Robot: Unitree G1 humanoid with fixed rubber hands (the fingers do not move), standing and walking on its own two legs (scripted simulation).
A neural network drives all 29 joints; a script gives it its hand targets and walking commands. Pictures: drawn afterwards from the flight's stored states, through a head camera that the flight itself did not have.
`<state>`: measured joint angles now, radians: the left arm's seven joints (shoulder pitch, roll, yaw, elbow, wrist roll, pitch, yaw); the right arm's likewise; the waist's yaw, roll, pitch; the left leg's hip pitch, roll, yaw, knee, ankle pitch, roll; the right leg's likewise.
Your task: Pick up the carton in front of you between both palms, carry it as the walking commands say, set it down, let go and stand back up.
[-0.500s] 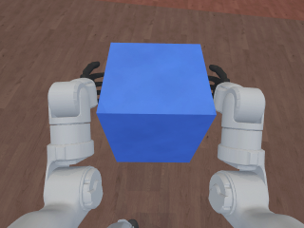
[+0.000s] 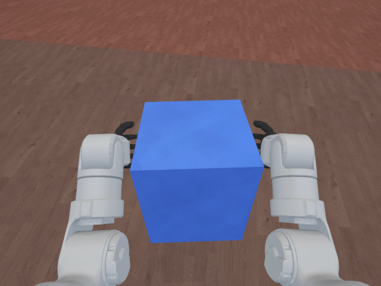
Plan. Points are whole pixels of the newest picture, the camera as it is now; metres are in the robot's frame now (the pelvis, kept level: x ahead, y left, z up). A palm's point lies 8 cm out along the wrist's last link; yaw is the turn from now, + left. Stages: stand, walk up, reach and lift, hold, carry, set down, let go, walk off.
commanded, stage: carry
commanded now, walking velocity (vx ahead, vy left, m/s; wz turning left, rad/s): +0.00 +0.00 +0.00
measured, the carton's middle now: (194, 172) +0.36 +0.00 +0.07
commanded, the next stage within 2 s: none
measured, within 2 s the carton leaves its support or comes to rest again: neither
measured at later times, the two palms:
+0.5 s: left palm (120, 156) +0.34 +0.15 +0.14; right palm (273, 160) +0.34 -0.15 +0.14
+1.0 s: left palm (116, 164) +0.32 +0.15 +0.14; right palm (274, 166) +0.32 -0.15 +0.14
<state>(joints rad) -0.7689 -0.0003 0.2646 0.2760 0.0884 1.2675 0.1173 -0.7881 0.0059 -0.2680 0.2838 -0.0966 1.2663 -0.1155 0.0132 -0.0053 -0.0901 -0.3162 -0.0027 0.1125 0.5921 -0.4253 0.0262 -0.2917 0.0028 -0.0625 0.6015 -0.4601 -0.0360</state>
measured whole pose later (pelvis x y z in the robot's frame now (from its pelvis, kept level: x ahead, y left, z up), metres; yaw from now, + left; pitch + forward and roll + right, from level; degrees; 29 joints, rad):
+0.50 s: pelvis -0.01 +0.00 +0.00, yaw +0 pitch +1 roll +0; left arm -0.69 0.01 0.20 0.29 0.07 1.22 0.12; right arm -0.69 -0.01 -0.21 0.29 -0.06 1.21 -0.11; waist 0.00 0.00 -0.10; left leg -0.25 0.00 0.12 0.54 -0.40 0.03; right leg -0.22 0.00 -0.07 0.55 -0.43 -0.03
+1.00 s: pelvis -0.03 +0.00 +0.01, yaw +0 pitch +0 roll +0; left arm -0.70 0.01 0.20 0.29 0.06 1.22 0.12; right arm -0.70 -0.01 -0.21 0.28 -0.07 1.22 -0.11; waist 0.00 0.00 -0.09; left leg -0.26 0.00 0.12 0.52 -0.36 0.03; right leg -0.24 0.00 -0.07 0.53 -0.39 -0.03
